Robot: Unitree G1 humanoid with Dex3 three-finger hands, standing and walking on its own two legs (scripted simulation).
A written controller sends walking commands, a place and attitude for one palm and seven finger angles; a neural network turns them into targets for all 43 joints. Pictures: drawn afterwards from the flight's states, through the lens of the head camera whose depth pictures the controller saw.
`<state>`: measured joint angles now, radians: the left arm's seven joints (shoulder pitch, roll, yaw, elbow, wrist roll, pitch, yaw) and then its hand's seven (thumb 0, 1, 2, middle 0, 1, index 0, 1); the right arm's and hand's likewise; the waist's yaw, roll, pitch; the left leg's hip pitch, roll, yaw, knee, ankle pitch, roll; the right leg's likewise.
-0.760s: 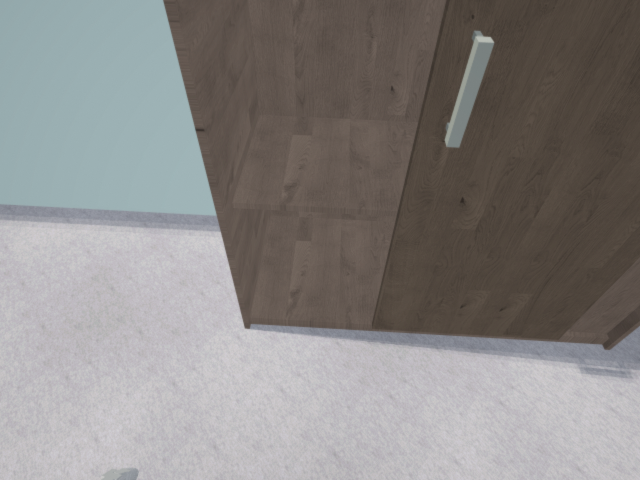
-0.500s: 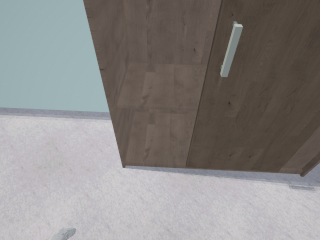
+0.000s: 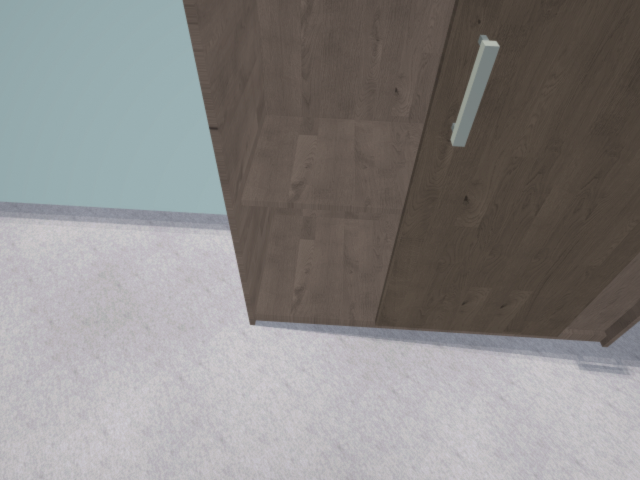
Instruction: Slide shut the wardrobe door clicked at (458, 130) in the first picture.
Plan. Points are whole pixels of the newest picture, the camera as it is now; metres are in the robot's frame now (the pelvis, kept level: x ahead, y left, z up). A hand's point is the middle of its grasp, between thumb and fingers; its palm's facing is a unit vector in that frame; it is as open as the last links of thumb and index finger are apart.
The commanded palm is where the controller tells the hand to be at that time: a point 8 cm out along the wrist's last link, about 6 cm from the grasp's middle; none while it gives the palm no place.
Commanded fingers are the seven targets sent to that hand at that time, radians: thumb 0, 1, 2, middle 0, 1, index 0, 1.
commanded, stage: stand and wait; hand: right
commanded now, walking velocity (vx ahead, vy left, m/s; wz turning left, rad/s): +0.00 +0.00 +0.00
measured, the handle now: (470, 92) +0.73 -0.22 +0.15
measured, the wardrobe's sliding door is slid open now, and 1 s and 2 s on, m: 0.43 0.43 0.43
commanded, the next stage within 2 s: look at it before walking up in 0.06 s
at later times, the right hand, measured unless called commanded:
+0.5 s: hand out of the picture +0.07 -0.23 -0.16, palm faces -0.02 +0.95 -0.31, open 7.4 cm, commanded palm none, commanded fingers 0.00 -0.90 -0.90 0.20 0.30 0.20 0.30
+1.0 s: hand out of the picture +0.07 -0.23 -0.17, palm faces +0.03 +0.97 -0.26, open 7.4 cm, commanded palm none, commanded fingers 0.00 -0.90 -0.90 0.20 0.30 0.20 0.30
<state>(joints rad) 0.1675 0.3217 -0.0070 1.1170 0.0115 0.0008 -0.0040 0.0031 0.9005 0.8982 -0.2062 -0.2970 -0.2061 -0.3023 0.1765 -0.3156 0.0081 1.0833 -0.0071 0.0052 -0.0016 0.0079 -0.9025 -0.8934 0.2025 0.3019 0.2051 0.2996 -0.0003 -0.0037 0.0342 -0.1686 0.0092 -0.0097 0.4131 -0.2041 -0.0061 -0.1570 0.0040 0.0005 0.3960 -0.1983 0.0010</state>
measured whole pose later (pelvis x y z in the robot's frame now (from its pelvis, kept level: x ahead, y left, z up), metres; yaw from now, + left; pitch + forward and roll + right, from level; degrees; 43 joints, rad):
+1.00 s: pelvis +0.03 -0.01 +0.00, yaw -1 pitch -1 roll +1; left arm 0.22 0.28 -0.01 1.11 0.03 0.01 -0.01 0.00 0.90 0.90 -0.20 -0.30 -0.20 -0.30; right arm 0.23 -0.26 -0.01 1.07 -0.02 0.01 0.00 0.01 -0.90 -0.89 0.20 0.30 0.20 0.30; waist -0.01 -0.01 -0.03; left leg -0.14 0.00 0.01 0.42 -0.26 0.00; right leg -0.21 -0.01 -0.01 0.56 -0.37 0.00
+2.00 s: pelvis +0.23 -0.10 -0.02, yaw -3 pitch -1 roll +0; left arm 0.11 0.19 0.06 0.99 0.01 0.03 0.02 0.00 0.91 0.90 -0.20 -0.30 -0.20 -0.30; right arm 0.17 -0.19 -0.06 0.98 -0.03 0.03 -0.04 0.00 -0.92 -0.89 0.20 0.30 0.20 0.30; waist -0.01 0.00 0.11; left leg -0.36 0.05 0.12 0.54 -0.16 0.03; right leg -0.40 -0.04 0.00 0.87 -0.42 0.04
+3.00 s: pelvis +0.19 -0.05 +0.00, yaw -2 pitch -2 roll +0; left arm 0.30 0.12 0.01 1.16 0.01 0.02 0.04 0.00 0.90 0.90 -0.20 -0.30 -0.20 -0.30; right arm 0.32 -0.10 -0.01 1.14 0.00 0.00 -0.03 0.01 -0.92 -0.89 0.20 0.30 0.20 0.30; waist 0.00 -0.02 0.04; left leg -0.10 -0.06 0.08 0.40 -0.27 0.07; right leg -0.20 -0.09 0.01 0.43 -0.19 0.07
